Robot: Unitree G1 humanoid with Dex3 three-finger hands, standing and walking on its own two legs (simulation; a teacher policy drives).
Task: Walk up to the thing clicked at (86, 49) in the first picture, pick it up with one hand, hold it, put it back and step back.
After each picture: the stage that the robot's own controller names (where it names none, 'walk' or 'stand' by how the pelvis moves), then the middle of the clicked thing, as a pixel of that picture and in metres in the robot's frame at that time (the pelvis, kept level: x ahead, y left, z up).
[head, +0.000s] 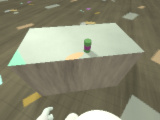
stand; (87, 46) +0.64 +0.07 +0.05
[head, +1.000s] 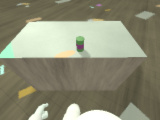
walk; (80, 44) +0.58 +0.14 +0.08
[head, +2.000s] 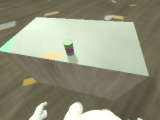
stand; (69, 47) +0.51 +0.22 +0.08
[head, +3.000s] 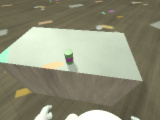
stand; (69, 57) +0.47 +0.20 +0.05
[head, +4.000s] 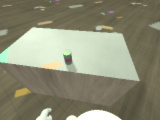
stand; (67, 57) +0.48 +0.21 +0.04
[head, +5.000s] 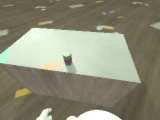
stand; (67, 58) +0.47 +0.21 +0.04
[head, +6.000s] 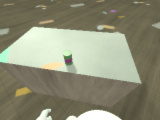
stand; (68, 58) +0.47 +0.21 +0.04
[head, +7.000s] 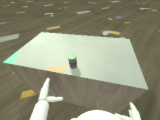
rise first; (72, 61) +0.46 +0.19 +0.05
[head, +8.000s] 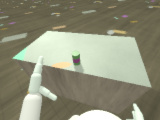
go down; (76, 58) +0.49 +0.18 +0.05
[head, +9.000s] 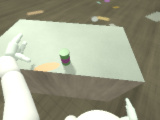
go down; (65, 57) +0.45 +0.18 +0.06
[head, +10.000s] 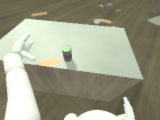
approach; (67, 53) +0.48 +0.17 +0.06
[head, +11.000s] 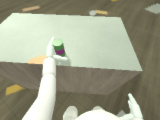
close; (59, 48) +0.49 +0.20 +0.10
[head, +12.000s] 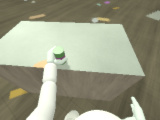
lift; (60, 55) +0.43 +0.20 +0.11
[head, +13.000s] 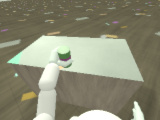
lift; (65, 57) +0.32 +0.17 +0.24
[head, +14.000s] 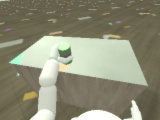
hold; (65, 53) +0.33 +0.17 +0.25
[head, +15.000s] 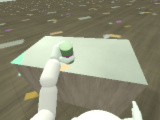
hold; (67, 53) +0.33 +0.16 +0.26
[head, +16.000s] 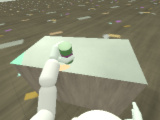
hold; (66, 53) +0.33 +0.16 +0.26
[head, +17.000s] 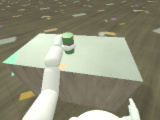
crouch; (68, 43) +0.42 +0.16 +0.26
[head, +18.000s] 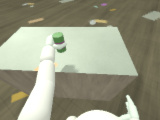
lower; (59, 42) +0.49 +0.19 +0.18
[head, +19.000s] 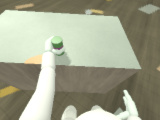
lower; (58, 46) +0.50 +0.19 +0.10
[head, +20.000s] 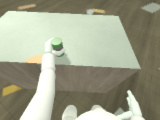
lower; (58, 47) +0.49 +0.20 +0.10
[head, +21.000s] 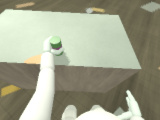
lower; (57, 46) +0.49 +0.20 +0.10
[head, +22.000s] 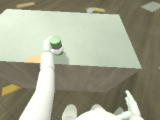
rest; (56, 46) +0.49 +0.20 +0.10
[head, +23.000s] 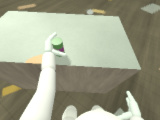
withdraw; (58, 47) +0.49 +0.19 +0.10
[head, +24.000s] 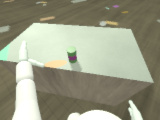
sink last; (72, 55) +0.47 +0.17 +0.08
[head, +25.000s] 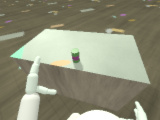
stand; (75, 55) +0.50 +0.19 +0.06
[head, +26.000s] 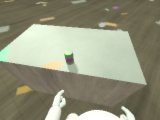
stand; (69, 57) +0.46 +0.19 +0.06
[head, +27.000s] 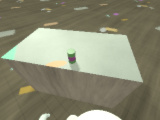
stand; (71, 56) +0.50 +0.19 +0.05
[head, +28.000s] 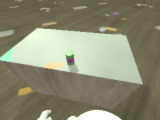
stand; (70, 58) +0.48 +0.20 +0.04
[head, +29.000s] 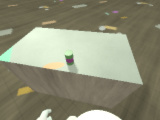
stand; (69, 57) +0.48 +0.20 +0.04
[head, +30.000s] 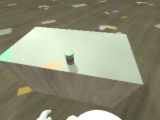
stand; (69, 57) +0.47 +0.20 +0.04
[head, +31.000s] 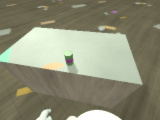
stand; (69, 58) +0.47 +0.20 +0.04
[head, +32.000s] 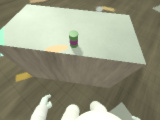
walk; (73, 39) +0.57 +0.16 +0.06
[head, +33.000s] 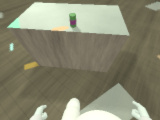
walk; (73, 20) +0.85 +0.27 +0.08
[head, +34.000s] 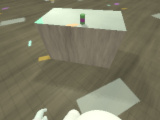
stand; (82, 19) +1.13 +0.22 +0.07
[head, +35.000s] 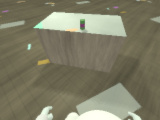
stand; (82, 24) +1.08 +0.18 +0.05
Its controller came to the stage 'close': yes
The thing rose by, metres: 0.22
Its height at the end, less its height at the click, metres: +0.00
